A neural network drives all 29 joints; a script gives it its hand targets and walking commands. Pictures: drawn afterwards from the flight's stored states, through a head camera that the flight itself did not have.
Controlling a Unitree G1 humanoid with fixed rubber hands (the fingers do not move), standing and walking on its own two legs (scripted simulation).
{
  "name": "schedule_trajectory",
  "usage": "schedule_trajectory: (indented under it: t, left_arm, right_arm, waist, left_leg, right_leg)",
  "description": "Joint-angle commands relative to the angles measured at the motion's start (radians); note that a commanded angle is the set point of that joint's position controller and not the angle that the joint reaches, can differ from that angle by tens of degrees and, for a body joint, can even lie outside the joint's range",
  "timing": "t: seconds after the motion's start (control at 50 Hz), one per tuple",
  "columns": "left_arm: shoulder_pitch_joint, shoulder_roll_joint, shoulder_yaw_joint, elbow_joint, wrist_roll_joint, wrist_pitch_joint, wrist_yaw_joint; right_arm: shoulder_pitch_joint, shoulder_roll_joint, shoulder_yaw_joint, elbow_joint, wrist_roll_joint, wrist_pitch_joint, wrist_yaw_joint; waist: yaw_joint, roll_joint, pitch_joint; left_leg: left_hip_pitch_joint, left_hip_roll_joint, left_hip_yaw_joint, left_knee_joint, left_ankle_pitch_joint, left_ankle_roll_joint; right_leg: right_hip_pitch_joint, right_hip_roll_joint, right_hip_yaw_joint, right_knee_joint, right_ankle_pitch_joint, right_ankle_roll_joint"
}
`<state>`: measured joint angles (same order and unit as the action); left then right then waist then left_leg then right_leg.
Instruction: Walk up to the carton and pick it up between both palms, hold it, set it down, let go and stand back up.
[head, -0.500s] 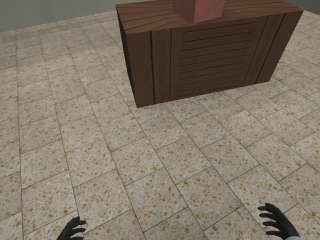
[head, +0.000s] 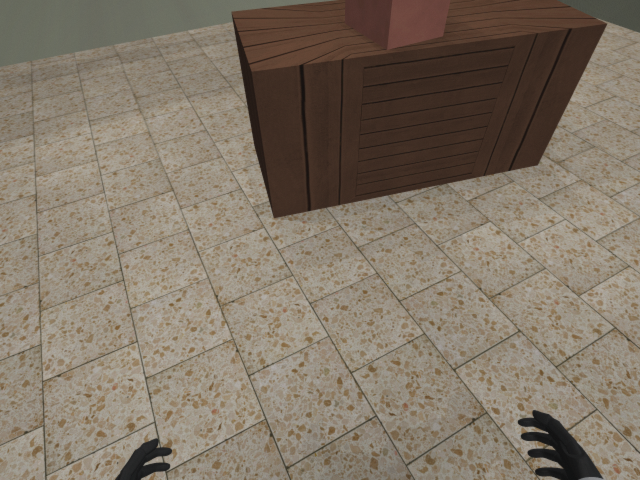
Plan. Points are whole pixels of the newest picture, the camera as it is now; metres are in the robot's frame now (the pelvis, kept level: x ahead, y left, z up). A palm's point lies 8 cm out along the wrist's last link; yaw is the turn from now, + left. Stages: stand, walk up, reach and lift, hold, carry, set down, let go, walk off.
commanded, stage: stand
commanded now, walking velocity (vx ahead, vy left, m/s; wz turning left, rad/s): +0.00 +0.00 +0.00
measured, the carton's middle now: out of the picture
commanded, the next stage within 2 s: walk up in 1.46 s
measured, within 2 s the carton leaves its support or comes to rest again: neither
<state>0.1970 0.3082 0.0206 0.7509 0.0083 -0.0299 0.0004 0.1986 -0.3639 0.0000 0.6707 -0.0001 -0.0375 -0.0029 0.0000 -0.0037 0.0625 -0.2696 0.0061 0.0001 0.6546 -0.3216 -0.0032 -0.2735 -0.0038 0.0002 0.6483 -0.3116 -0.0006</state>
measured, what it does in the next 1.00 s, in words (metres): stands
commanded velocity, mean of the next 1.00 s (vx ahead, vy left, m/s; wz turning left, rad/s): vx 0.00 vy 0.00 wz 0.00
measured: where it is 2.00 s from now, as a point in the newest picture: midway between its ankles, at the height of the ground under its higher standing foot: outside the picture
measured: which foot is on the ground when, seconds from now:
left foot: down 0.00-1.00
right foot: down 0.00-1.00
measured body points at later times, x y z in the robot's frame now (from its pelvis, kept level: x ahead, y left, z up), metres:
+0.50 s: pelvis +0.00 +0.00 +0.01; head +0.00 +0.00 +0.45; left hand +0.13 +0.28 -0.10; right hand +0.15 -0.29 -0.08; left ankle +0.02 +0.12 -0.72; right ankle +0.03 -0.12 -0.72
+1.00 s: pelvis +0.00 +0.00 +0.01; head +0.01 +0.00 +0.46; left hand +0.13 +0.28 -0.10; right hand +0.15 -0.29 -0.08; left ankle +0.02 +0.12 -0.72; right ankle +0.03 -0.12 -0.72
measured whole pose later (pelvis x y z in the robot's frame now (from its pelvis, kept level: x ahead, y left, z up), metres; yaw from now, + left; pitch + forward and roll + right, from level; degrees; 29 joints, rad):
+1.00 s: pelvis +0.00 +0.00 +0.01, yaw +0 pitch -4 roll +0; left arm 0.20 0.31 0.02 0.79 0.01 -0.02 0.00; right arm 0.20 -0.36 0.00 0.72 0.00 -0.03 0.00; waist 0.00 0.00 0.06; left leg -0.21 0.01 0.00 0.55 -0.27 0.00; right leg -0.21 0.00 0.00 0.54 -0.26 0.00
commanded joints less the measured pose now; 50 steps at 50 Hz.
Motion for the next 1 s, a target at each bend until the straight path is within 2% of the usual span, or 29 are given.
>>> schedule_trajectory:
  t: [0.0,0.02,0.06,0.12,0.18,0.24,0.28,0.3,0.32,0.34,0.38,0.42,0.46,0.52,0.54,0.6,0.64,0.66,0.68,0.7,0.72,0.74,0.76,0.84,0.86,0.88,0.9,0.96,0.98]
  left_arm:
    - [-0.098,0.238,0.062,0.008,0.000,-0.023,-0.004]
    - [-0.106,0.235,0.056,0.014,0.003,-0.020,-0.002]
    - [-0.104,0.220,0.057,0.014,-0.002,-0.017,0.002]
    - [-0.121,0.244,0.062,0.003,0.005,-0.019,-0.001]
    - [-0.099,0.234,0.060,0.015,0.000,-0.020,-0.003]
    - [-0.100,0.230,0.059,0.025,-0.006,-0.020,-0.007]
    - [-0.079,0.222,0.059,0.020,-0.007,-0.016,-0.007]
    - [-0.108,0.230,0.062,0.021,0.003,-0.017,-0.004]
    - [-0.071,0.231,0.062,0.021,-0.003,-0.016,-0.004]
    - [-0.085,0.233,0.063,0.023,-0.002,-0.013,-0.003]
    - [-0.108,0.229,0.059,0.007,0.005,-0.016,-0.009]
    - [-0.090,0.234,0.062,0.039,0.007,-0.016,-0.006]
    - [-0.068,0.219,0.055,0.036,-0.013,-0.018,-0.008]
    - [-0.101,0.220,0.049,0.037,-0.002,-0.019,-0.006]
    - [-0.101,0.220,0.056,0.033,-0.004,-0.012,-0.005]
    - [-0.102,0.235,0.062,0.038,-0.001,-0.013,-0.005]
    - [-0.105,0.239,0.063,0.044,0.002,-0.018,-0.005]
    - [-0.109,0.213,0.057,0.041,-0.004,-0.016,-0.008]
    - [-0.099,0.227,0.056,0.041,-0.005,-0.014,-0.007]
    - [-0.090,0.221,0.058,0.041,-0.003,-0.015,-0.010]
    - [-0.107,0.241,0.063,0.044,0.004,-0.015,-0.003]
    - [-0.081,0.222,0.056,0.048,-0.002,-0.019,-0.004]
    - [-0.087,0.248,0.062,0.059,0.001,-0.016,-0.003]
    - [-0.114,0.235,0.057,0.053,0.003,-0.016,-0.005]
    - [-0.105,0.223,0.053,0.056,-0.001,-0.014,-0.002]
    - [-0.107,0.221,0.056,0.062,-0.007,-0.015,-0.005]
    - [-0.098,0.227,0.055,0.058,-0.004,-0.013,-0.006]
    - [-0.099,0.241,0.061,0.062,-0.002,-0.014,-0.006]
    - [-0.086,0.238,0.063,0.070,-0.003,-0.014,-0.005]
  right_arm:
    - [-0.096,-0.186,-0.069,0.028,-0.004,-0.021,0.001]
    - [-0.086,-0.167,-0.061,0.038,-0.010,-0.018,-0.002]
    - [-0.102,-0.189,-0.071,0.037,-0.013,-0.020,-0.004]
    - [-0.091,-0.174,-0.064,0.042,-0.013,-0.017,-0.003]
    - [-0.106,-0.196,-0.071,0.036,-0.011,-0.024,0.002]
    - [-0.079,-0.169,-0.055,0.054,-0.012,-0.023,0.001]
    - [-0.091,-0.193,-0.064,0.054,-0.011,-0.022,-0.001]
    - [-0.105,-0.165,-0.057,0.043,-0.008,-0.026,0.003]
    - [-0.071,-0.182,-0.061,0.057,-0.012,-0.027,0.000]
    - [-0.073,-0.189,-0.058,0.072,-0.018,-0.023,-0.002]
    - [-0.063,-0.185,-0.060,0.065,-0.007,-0.021,-0.006]
    - [-0.068,-0.181,-0.065,0.062,-0.006,-0.020,-0.002]
    - [-0.080,-0.173,-0.057,0.069,-0.005,-0.018,0.003]
    - [-0.062,-0.178,-0.062,0.073,-0.009,-0.026,0.002]
    - [-0.089,-0.177,-0.060,0.069,-0.012,-0.025,-0.001]
    - [-0.086,-0.169,-0.059,0.072,-0.008,-0.015,0.000]
    - [-0.086,-0.167,-0.060,0.080,-0.007,-0.014,0.002]
    - [-0.077,-0.196,-0.064,0.078,-0.006,-0.014,0.000]
    - [-0.084,-0.178,-0.063,0.085,-0.009,-0.016,0.001]
    - [-0.102,-0.198,-0.070,0.070,-0.005,-0.019,-0.004]
    - [-0.105,-0.180,-0.061,0.079,-0.007,-0.016,-0.001]
    - [-0.098,-0.171,-0.061,0.086,-0.005,-0.018,0.000]
    - [-0.104,-0.158,-0.055,0.080,-0.007,-0.016,0.004]
    - [-0.082,-0.210,-0.072,0.095,-0.002,-0.013,-0.003]
    - [-0.077,-0.197,-0.061,0.100,-0.005,-0.012,0.001]
    - [-0.098,-0.177,-0.063,0.091,-0.006,-0.020,0.001]
    - [-0.106,-0.184,-0.058,0.090,-0.013,-0.020,0.001]
    - [-0.103,-0.178,-0.057,0.095,-0.008,-0.019,0.001]
    - [-0.101,-0.174,-0.056,0.096,-0.005,-0.017,0.000]
  waist:
    - [-0.003,0.004,-0.085]
    - [-0.005,-0.019,-0.081]
    - [0.002,0.021,-0.045]
    - [-0.001,-0.018,-0.029]
    - [-0.001,0.049,-0.074]
    - [0.001,-0.008,-0.059]
    - [0.007,0.029,-0.060]
    - [-0.008,0.011,-0.051]
    - [0.004,-0.005,-0.063]
    - [0.007,0.035,-0.045]
    - [-0.012,0.023,-0.049]
    - [-0.010,-0.014,-0.047]
    - [0.004,0.032,-0.082]
    - [-0.014,-0.025,-0.070]
    - [0.002,0.032,-0.079]
    - [-0.001,-0.007,-0.058]
    - [0.000,-0.027,-0.048]
    - [-0.007,0.033,-0.045]
    - [-0.003,0.005,-0.036]
    - [0.006,0.016,-0.059]
    - [0.005,-0.042,-0.048]
    - [0.018,-0.012,-0.056]
    - [0.003,0.011,-0.057]
    - [-0.008,-0.016,-0.044]
    - [-0.009,0.008,-0.026]
    - [0.001,-0.018,-0.019]
    - [0.018,0.031,-0.046]
    - [0.010,-0.015,-0.058]
    - [0.009,0.011,-0.077]
  left_leg:
    - [0.060,0.089,-0.107,-0.184,0.162,0.054]
    - [0.068,0.101,-0.122,-0.190,0.182,0.061]
    - [0.058,0.102,-0.101,-0.192,0.148,0.056]
    - [0.036,0.105,-0.122,-0.223,0.151,0.064]
    - [0.061,0.105,-0.119,-0.227,0.106,0.059]
    - [0.047,0.102,-0.112,-0.228,0.139,0.058]
    - [0.051,0.100,-0.103,-0.217,0.134,0.055]
    - [0.063,0.101,-0.106,-0.236,0.135,0.048]
    - [0.056,0.111,-0.128,-0.242,0.109,0.060]
    - [0.025,0.108,-0.117,-0.243,0.098,0.060]
    - [0.054,0.105,-0.100,-0.223,0.141,0.054]
    - [0.063,0.111,-0.121,-0.232,0.147,0.056]
    - [0.077,0.110,-0.126,-0.242,0.167,0.054]
    - [0.116,0.109,-0.108,-0.232,0.192,0.048]
    - [0.104,0.113,-0.115,-0.235,0.183,0.051]
    - [0.074,0.113,-0.114,-0.234,0.191,0.052]
    - [0.086,0.107,-0.111,-0.249,0.176,0.050]
    - [0.090,0.104,-0.099,-0.244,0.166,0.048]
    - [0.077,0.116,-0.122,-0.260,0.157,0.056]
    - [0.078,0.118,-0.130,-0.267,0.163,0.054]
    - [0.054,0.121,-0.130,-0.271,0.123,0.057]
    - [0.055,0.111,-0.121,-0.268,0.133,0.055]
    - [0.086,0.097,-0.094,-0.255,0.147,0.049]
    - [0.102,0.112,-0.107,-0.271,0.179,0.045]
    - [0.076,0.113,-0.116,-0.284,0.159,0.049]
    - [0.084,0.117,-0.122,-0.286,0.172,0.049]
    - [0.076,0.120,-0.116,-0.277,0.175,0.051]
    - [0.084,0.122,-0.112,-0.286,0.206,0.050]
    - [0.114,0.116,-0.113,-0.279,0.222,0.048]
  right_leg:
    - [0.030,-0.097,0.131,-0.197,0.162,-0.064]
    - [0.020,-0.098,0.127,-0.198,0.171,-0.063]
    - [0.005,-0.102,0.130,-0.207,0.136,-0.070]
    - [0.009,-0.090,0.116,-0.200,0.155,-0.071]
    - [0.018,-0.087,0.123,-0.214,0.105,-0.062]
    - [0.031,-0.090,0.123,-0.218,0.112,-0.059]
    - [0.023,-0.098,0.127,-0.224,0.110,-0.063]
    - [0.013,-0.088,0.123,-0.220,0.110,-0.063]
    - [0.028,-0.089,0.125,-0.227,0.096,-0.063]
    - [0.033,-0.087,0.126,-0.215,0.096,-0.062]
    - [0.026,-0.089,0.122,-0.227,0.133,-0.057]
    - [0.016,-0.096,0.124,-0.231,0.139,-0.058]
    - [0.054,-0.089,0.112,-0.212,0.150,-0.052]
    - [0.019,-0.104,0.126,-0.234,0.178,-0.059]
    - [0.030,-0.094,0.118,-0.235,0.147,-0.059]
    - [0.054,-0.098,0.118,-0.240,0.198,-0.059]
    - [0.038,-0.108,0.139,-0.248,0.162,-0.062]
    - [0.035,-0.106,0.141,-0.264,0.140,-0.055]
    - [0.046,-0.100,0.118,-0.251,0.150,-0.054]
    - [0.057,-0.091,0.108,-0.257,0.148,-0.050]
    - [0.063,-0.089,0.113,-0.257,0.144,-0.054]
    - [0.088,-0.100,0.120,-0.251,0.163,-0.053]
    - [0.072,-0.108,0.136,-0.261,0.170,-0.056]
    - [0.045,-0.093,0.118,-0.268,0.164,-0.049]
    - [0.051,-0.093,0.116,-0.268,0.149,-0.046]
    - [0.047,-0.093,0.113,-0.268,0.125,-0.053]
    - [0.082,-0.096,0.105,-0.256,0.192,-0.053]
    - [0.098,-0.089,0.101,-0.247,0.213,-0.047]
    - [0.089,-0.098,0.108,-0.256,0.202,-0.051]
